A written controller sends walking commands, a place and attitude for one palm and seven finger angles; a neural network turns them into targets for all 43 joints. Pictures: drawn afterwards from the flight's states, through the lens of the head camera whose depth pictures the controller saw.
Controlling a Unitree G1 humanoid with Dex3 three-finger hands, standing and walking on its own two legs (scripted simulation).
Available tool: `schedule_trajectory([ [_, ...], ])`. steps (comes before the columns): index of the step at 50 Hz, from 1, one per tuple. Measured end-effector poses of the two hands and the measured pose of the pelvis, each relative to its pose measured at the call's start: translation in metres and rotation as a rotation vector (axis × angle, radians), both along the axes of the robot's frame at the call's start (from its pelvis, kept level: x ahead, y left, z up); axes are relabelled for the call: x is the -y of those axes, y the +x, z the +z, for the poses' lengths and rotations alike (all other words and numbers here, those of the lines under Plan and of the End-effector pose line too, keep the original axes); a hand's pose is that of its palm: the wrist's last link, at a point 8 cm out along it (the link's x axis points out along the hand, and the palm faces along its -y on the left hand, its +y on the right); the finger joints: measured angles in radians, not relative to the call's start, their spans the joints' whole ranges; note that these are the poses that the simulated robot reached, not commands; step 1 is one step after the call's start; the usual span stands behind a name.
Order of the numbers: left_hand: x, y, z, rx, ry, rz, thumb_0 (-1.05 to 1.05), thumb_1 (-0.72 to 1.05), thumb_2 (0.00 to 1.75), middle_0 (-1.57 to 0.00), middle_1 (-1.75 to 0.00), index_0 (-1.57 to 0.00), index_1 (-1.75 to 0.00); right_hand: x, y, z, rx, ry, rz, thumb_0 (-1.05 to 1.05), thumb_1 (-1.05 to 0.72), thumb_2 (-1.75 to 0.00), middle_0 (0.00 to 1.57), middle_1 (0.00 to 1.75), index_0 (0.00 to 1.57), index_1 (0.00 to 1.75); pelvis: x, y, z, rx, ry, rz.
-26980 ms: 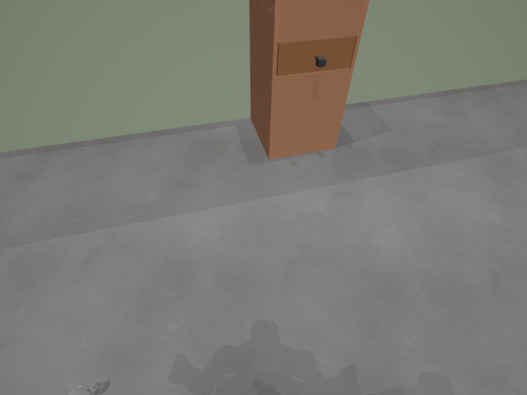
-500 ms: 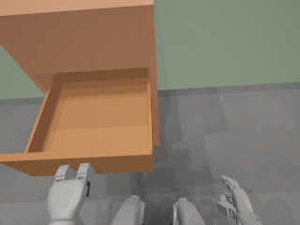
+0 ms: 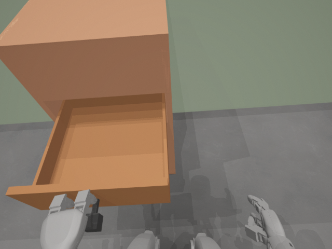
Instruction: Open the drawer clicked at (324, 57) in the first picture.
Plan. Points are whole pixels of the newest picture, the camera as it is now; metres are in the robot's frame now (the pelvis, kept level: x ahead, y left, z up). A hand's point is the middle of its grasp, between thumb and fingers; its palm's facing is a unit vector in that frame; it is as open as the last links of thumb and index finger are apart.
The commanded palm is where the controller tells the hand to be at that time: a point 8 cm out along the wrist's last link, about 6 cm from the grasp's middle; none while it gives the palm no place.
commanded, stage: lift the hand off the handle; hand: left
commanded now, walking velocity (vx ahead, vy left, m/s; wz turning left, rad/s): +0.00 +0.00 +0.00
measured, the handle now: (94, 214) +0.21 +0.21 -0.07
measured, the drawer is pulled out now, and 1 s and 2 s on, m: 0.30 0.30 0.30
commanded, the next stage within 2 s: draw the hand back to the body in 1.70 s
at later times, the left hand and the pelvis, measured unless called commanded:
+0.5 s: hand (70, 229) +0.17 +0.23 -0.01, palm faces -0.07 -0.13 -0.99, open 13.8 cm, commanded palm +0.15 +0.22 +0.05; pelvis +0.01 +0.01 +0.02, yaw +0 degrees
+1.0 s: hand (69, 223) +0.18 +0.22 +0.03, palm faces -0.02 -0.14 -0.99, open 13.8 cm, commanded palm +0.15 +0.21 +0.09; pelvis +0.02 +0.02 +0.04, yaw -1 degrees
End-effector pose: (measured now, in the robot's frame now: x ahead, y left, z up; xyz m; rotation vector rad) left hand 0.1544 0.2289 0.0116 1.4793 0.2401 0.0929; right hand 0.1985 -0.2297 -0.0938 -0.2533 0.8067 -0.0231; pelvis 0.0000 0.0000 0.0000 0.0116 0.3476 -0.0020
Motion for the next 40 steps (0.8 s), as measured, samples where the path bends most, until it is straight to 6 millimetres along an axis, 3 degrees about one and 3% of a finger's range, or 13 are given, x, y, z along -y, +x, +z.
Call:
schedule_trajectory([
  [13, 0.002, 0.001, 0.015, 0.006, -0.020, -0.034, -0.01, -0.48, 0.30, -0.32, -1.20, -0.34, -1.20, -0.016, 0.005, 0.013, 0.008, 0.028, 0.024, 0.01, -0.91, -0.89, 0.20, 0.30, 0.20, 0.30, -0.005, 0.005, 0.010, 0.024, -0.006, -0.001],
  [40, 0.002, 0.001, 0.057, 0.057, -0.047, -0.039, -0.01, -0.48, 0.30, -0.32, -1.20, -0.32, -1.20, -0.025, 0.006, 0.042, 0.037, 0.061, 0.021, 0.02, -0.91, -0.89, 0.20, 0.30, 0.20, 0.30, -0.016, 0.014, 0.031, 0.093, -0.012, -0.012],
])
